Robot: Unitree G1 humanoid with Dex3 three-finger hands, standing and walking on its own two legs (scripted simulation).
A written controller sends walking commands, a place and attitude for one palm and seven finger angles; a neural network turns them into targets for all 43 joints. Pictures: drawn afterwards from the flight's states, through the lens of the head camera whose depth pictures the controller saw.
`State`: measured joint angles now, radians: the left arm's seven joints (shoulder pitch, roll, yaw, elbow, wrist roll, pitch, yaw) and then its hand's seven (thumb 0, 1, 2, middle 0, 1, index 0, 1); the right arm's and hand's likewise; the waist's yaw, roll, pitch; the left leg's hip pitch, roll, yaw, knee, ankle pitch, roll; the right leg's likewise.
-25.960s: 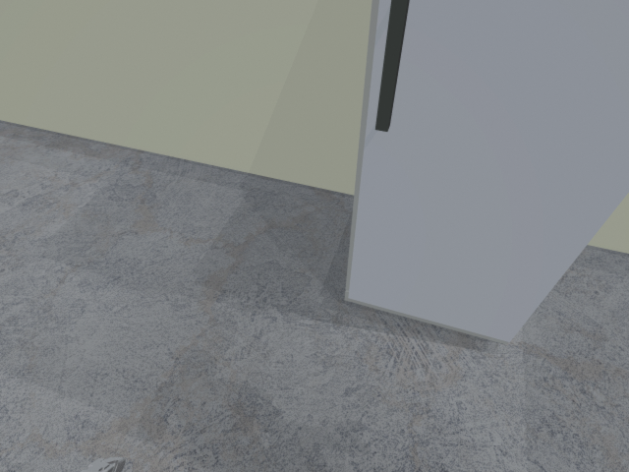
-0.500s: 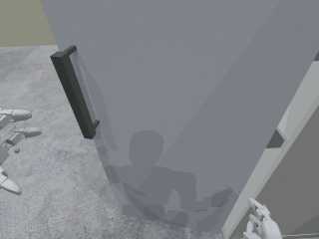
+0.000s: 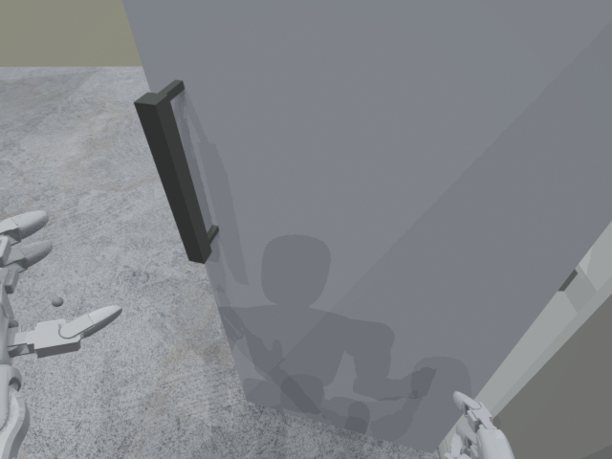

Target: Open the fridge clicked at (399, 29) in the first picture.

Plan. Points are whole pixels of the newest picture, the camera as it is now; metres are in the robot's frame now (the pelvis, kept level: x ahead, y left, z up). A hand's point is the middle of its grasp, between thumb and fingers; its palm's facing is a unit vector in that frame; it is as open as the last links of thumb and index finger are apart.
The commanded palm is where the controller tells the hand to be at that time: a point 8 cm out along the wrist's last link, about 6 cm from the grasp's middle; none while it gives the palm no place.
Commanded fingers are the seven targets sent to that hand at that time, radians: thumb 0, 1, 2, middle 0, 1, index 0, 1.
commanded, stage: draw the hand back to the body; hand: left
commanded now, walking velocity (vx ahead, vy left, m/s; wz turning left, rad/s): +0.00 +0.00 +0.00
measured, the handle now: (189, 181) +0.39 +0.22 +0.18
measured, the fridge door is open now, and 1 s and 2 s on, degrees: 76 76 76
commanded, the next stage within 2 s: step back with the hand held close in 0.72 s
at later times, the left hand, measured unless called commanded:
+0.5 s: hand (85, 310) +0.19 +0.25 +0.17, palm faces +0.49 -0.78 -0.39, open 7.8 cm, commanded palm +0.15 +0.29 +0.18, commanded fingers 0.00 0.90 0.90 -0.20 -0.30 -0.20 -0.30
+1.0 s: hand (94, 307) +0.20 +0.25 +0.17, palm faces +0.46 -0.79 -0.40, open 7.5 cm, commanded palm +0.14 +0.28 +0.18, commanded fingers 0.00 0.90 0.90 -0.20 -0.30 -0.20 -0.30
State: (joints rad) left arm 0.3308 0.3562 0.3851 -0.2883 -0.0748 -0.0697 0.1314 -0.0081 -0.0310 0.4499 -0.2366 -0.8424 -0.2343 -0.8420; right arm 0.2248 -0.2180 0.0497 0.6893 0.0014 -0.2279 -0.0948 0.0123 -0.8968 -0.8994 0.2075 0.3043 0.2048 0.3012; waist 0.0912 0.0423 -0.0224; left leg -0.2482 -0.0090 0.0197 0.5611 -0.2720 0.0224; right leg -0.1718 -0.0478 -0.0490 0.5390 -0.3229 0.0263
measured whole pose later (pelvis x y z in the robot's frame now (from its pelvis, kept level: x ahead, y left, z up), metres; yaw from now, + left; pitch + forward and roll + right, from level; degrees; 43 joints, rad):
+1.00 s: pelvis +0.00 -0.02 +0.00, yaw +0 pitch -2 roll -1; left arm 0.43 0.35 0.37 -0.38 -0.05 -0.15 0.12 0.01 0.89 0.89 -0.21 -0.30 -0.21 -0.30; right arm 0.18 -0.24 0.02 0.63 0.00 -0.08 -0.09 0.01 -0.90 -0.90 0.21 0.30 0.20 0.30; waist 0.05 0.06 0.01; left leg -0.24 0.03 0.01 0.53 -0.25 0.00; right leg -0.15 -0.01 -0.06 0.48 -0.28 0.00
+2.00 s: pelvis -0.13 +0.01 +0.00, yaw -2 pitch +0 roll -4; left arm 0.51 0.44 0.40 -0.54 -0.06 -0.26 0.13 0.01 0.88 0.89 -0.21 -0.30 -0.21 -0.30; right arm 0.16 -0.19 0.02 0.62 0.00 -0.09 -0.08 0.01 -0.90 -0.90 0.21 0.30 0.21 0.30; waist 0.03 0.01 0.04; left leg -0.49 0.04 0.00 0.57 -0.16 0.01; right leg -0.19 0.06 0.01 0.52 -0.32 0.01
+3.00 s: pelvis -0.28 +0.11 -0.01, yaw -3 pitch -4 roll +0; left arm 0.39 0.36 0.41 -0.42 -0.04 -0.18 0.17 0.01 0.89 0.90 -0.21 -0.30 -0.20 -0.30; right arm 0.26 -0.22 -0.01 0.67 -0.01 -0.13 -0.09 0.01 -0.90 -0.90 0.21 0.30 0.20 0.30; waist -0.01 -0.06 0.00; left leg -0.34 0.04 0.03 0.66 -0.24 0.01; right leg -0.33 -0.01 -0.04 0.88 -0.50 -0.03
